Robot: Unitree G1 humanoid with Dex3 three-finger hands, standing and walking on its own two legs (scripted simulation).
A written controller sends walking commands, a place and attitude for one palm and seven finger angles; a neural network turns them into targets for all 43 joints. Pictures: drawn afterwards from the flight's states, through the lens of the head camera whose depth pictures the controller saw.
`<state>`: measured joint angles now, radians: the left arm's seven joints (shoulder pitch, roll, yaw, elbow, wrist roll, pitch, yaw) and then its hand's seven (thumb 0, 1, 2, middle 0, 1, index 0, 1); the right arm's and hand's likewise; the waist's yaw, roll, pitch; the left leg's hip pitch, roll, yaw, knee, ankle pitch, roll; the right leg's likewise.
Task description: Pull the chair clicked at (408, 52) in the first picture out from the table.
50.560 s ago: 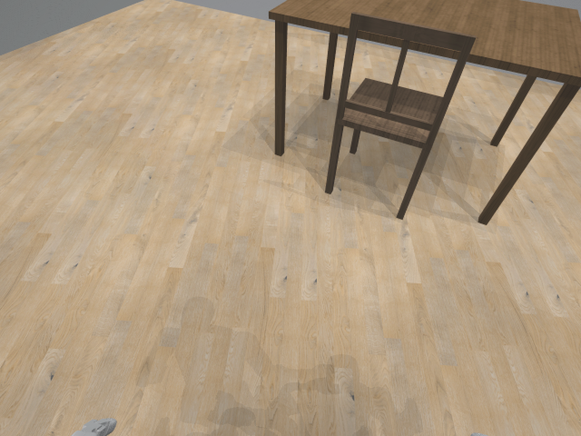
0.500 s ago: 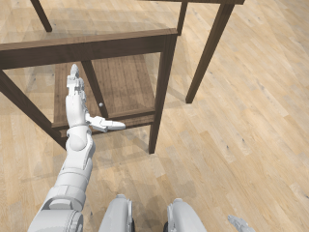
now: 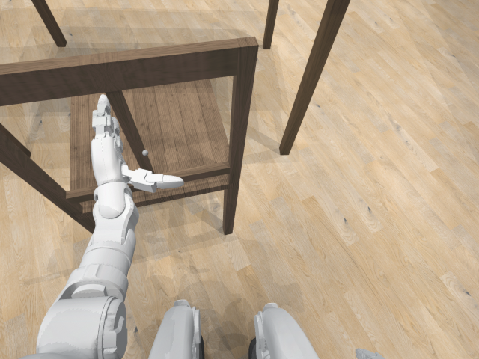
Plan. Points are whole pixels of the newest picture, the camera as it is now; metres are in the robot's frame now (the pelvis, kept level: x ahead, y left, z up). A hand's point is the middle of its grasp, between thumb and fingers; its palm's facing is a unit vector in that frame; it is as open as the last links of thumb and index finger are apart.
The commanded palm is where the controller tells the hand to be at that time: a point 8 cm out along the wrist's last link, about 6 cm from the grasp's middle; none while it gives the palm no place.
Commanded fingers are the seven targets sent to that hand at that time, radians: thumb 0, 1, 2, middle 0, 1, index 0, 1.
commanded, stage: push the fingers through the gap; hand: left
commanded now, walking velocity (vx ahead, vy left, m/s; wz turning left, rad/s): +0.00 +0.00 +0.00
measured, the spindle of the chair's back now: (136, 143) +0.48 +0.17 +0.01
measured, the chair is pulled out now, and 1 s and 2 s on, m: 0.24 0.24 0.28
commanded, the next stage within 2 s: hook a spindle and tug to test in 0.14 s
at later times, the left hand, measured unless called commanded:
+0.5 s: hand (148, 152) +0.45 +0.14 +0.03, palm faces +0.20 -0.98 -0.02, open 16.2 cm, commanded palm +0.42 +0.18 +0.03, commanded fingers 0.00 -0.50 0.30 -0.31 -0.85 -0.31 -0.85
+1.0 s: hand (149, 148) +0.46 +0.14 +0.03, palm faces +0.23 -0.97 -0.02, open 7.8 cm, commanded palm +0.42 +0.17 +0.03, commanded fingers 0.00 0.84 0.88 -0.50 -1.45 -0.50 -1.45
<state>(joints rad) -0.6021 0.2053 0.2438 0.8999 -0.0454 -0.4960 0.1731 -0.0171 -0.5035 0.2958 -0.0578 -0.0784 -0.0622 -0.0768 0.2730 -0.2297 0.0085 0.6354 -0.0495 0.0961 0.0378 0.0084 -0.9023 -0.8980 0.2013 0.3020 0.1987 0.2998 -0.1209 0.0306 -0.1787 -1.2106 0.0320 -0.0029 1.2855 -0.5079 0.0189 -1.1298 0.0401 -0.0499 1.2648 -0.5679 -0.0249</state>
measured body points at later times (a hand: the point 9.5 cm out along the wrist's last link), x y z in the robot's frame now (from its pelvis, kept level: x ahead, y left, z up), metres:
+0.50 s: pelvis +0.00 +0.00 +0.00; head +0.13 +0.02 +0.43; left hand +0.43 +0.19 +0.03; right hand +0.08 -0.25 -0.12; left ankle +0.05 +0.11 -0.62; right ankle +0.01 -0.11 -0.62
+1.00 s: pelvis +0.00 +0.00 +0.00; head +0.13 +0.02 +0.43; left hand +0.44 +0.19 +0.03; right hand +0.07 -0.25 -0.13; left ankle +0.05 +0.11 -0.62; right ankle +0.01 -0.11 -0.62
